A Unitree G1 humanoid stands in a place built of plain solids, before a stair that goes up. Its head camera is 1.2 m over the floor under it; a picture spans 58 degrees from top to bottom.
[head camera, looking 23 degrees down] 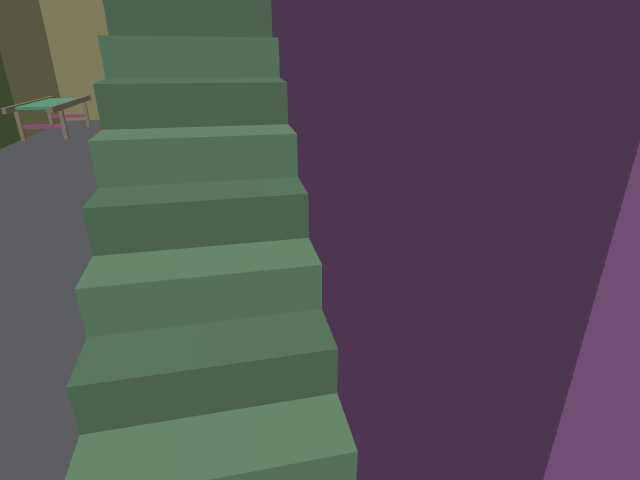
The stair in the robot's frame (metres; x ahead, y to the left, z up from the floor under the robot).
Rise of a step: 0.18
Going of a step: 0.22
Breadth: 0.87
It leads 13 degrees to the left of straight ahead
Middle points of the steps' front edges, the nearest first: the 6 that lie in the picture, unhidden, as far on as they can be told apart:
1.03 0.27 0.37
1.25 0.32 0.55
1.47 0.37 0.73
1.68 0.42 0.92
1.90 0.47 1.10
2.12 0.52 1.28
